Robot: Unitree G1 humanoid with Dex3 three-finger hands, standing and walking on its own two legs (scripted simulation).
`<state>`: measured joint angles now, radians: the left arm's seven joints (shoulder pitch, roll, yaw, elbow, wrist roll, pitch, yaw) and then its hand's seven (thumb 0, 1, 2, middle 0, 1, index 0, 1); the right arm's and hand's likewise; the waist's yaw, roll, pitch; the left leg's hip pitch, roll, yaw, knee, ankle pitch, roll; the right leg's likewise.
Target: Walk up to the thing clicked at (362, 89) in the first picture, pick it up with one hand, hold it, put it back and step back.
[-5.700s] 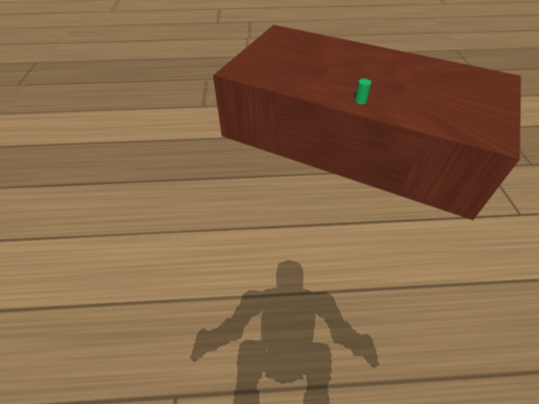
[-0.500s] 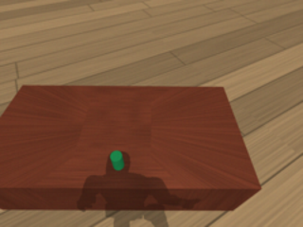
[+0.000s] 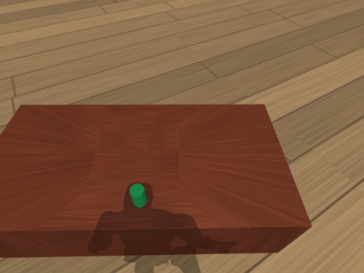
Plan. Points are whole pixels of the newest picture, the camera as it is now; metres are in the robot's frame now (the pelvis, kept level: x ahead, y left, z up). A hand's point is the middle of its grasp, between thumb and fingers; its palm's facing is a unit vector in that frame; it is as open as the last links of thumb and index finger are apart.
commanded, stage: stand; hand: left
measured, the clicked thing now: (138, 195) +0.44 +0.19 -0.34
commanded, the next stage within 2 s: go down in 1.76 s
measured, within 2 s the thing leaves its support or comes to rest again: neither
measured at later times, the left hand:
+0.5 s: hand out of the picture +0.06 +0.26 -0.16, palm faces -0.02 -0.94 -0.34, open 7.3 cm
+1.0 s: hand out of the picture +0.07 +0.25 -0.16, palm faces -0.02 -0.94 -0.34, open 7.3 cm
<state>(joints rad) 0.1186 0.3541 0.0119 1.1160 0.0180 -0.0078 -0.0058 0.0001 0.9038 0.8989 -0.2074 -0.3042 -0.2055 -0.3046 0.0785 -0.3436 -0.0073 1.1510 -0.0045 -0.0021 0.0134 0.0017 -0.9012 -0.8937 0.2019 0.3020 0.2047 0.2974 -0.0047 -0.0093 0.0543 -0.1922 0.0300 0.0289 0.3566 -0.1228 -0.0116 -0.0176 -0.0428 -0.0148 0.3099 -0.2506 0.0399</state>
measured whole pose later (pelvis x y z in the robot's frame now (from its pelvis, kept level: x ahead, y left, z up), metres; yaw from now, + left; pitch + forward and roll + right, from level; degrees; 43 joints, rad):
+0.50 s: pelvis +0.00 +0.00 +0.00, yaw +0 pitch -3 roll +0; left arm 0.15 0.36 0.01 1.11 0.02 0.00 -0.01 0.00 0.90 0.90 -0.21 -0.30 -0.21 -0.30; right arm 0.09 -0.34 -0.01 1.15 0.00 0.00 0.01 0.00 -0.90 -0.89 0.20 0.30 0.21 0.30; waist 0.00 -0.01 0.06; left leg -0.19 0.02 0.03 0.35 -0.12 -0.01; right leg -0.02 -0.05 -0.01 0.32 -0.26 0.04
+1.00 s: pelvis +0.00 +0.00 +0.00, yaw +0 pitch -3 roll +0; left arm 0.15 0.35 0.01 1.10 0.02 0.00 -0.01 0.00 0.90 0.90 -0.21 -0.30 -0.21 -0.31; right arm 0.09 -0.35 0.00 1.14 0.00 0.00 0.01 0.00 -0.90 -0.89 0.20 0.30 0.20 0.30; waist 0.00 -0.01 0.06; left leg -0.18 0.03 0.03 0.36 -0.13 -0.01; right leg -0.01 -0.04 -0.02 0.32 -0.26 0.04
